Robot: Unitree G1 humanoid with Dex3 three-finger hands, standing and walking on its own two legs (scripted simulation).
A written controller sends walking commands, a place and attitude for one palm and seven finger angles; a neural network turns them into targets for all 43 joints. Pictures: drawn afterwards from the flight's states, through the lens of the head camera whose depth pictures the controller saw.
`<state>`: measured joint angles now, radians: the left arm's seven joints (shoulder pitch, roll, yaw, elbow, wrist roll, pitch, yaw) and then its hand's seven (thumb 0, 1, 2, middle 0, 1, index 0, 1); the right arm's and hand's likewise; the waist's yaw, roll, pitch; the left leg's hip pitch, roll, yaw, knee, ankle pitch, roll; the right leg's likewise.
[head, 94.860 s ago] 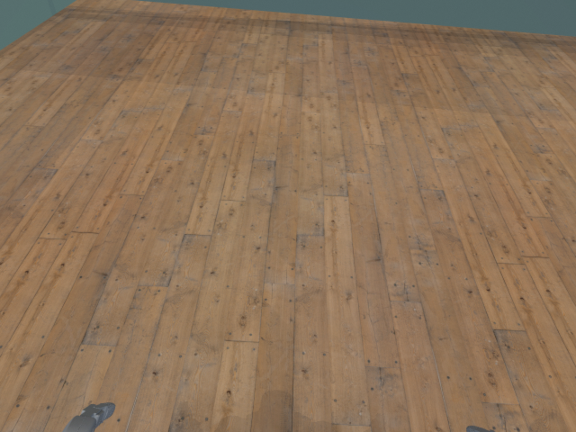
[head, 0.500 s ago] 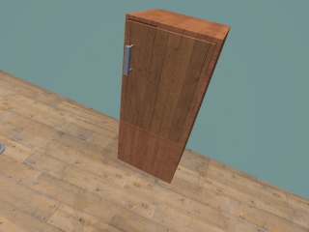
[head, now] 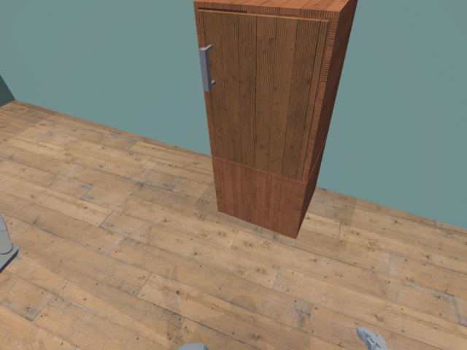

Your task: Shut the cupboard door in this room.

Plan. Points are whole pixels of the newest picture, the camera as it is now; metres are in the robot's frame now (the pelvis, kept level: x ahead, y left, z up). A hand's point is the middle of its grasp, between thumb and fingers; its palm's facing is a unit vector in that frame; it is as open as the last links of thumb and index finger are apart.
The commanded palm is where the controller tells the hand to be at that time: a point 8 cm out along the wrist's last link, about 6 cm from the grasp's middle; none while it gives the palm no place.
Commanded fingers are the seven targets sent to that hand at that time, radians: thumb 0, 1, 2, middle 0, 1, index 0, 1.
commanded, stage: stop stepping back and stand still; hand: left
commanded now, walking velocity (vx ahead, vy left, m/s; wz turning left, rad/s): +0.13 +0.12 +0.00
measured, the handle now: (208, 67) +0.97 +0.19 +0.09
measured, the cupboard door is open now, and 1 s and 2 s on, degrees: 0 0 0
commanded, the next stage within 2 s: let the arm hang, fingers relaxed in 0.18 s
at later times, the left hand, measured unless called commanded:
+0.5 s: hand (135, 341) +0.17 +0.21 -0.09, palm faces -0.01 -0.94 -0.33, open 7.4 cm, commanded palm none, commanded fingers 0.00 0.90 0.90 -0.20 -0.30 -0.20 -0.30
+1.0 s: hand out of the picture -0.02 +0.21 -0.16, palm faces +0.04 -0.98 -0.22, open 7.3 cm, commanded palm none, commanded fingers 0.00 0.90 0.90 -0.20 -0.30 -0.20 -0.30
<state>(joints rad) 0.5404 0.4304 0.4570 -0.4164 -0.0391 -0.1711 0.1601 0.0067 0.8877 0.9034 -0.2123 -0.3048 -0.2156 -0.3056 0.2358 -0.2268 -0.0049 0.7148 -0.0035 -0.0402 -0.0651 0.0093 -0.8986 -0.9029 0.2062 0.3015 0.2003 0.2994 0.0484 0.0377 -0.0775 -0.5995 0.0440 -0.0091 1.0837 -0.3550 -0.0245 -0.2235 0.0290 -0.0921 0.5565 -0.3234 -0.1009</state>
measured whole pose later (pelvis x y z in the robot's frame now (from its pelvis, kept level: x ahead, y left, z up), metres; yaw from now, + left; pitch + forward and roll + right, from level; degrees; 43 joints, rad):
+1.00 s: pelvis +0.00 +0.03 +0.01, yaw +1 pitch -2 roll +0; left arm 0.32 0.17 0.01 1.13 0.01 0.01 0.03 0.00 0.92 0.90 -0.20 -0.30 -0.20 -0.30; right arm 0.33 -0.16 0.01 1.12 -0.02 0.02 -0.02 0.00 -0.91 -0.90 0.20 0.30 0.19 0.30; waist -0.01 0.02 0.02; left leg -0.19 0.02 0.05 0.40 -0.17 0.01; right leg -0.15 0.03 -0.02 0.38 -0.20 -0.03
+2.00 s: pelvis +0.01 +0.05 +0.01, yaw +0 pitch -2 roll +0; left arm 0.29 0.16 0.01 1.15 0.02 -0.01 0.03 0.00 0.91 0.90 -0.20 -0.30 -0.20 -0.30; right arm 0.28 -0.16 0.00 1.13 -0.01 0.00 -0.03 0.00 -0.91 -0.90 0.20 0.30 0.19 0.30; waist -0.01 0.00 0.04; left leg -0.16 -0.02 0.08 0.37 -0.18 0.04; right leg -0.14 -0.01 0.01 0.38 -0.21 0.01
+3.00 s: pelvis +0.03 +0.04 +0.02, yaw +0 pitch -1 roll +0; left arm 0.18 0.27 0.01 1.14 0.01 -0.02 0.01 0.00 0.91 0.90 -0.20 -0.30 -0.20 -0.30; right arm 0.16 -0.27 0.00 1.13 -0.01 -0.01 -0.01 0.00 -0.90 -0.90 0.20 0.30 0.20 0.30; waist -0.01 0.00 0.04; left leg -0.10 0.00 0.06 0.31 -0.18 0.02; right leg -0.07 0.01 -0.01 0.30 -0.21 -0.01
